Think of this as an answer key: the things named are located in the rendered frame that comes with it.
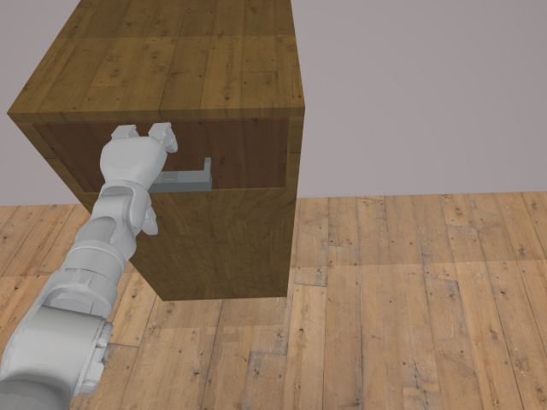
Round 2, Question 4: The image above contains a left robot upper arm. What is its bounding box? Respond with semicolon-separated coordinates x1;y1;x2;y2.
0;305;113;410

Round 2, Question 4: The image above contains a cabinet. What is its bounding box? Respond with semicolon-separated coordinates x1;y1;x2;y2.
7;0;305;302

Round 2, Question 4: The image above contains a handle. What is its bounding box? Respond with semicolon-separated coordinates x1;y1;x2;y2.
148;157;212;193

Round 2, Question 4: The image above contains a drawer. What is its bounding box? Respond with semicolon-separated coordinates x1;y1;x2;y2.
32;117;289;192

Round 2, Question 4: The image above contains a left robot hand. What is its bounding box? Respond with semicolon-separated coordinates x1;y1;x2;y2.
100;122;178;235

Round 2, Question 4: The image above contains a robot left forearm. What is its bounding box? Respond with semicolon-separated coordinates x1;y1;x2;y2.
0;180;149;381

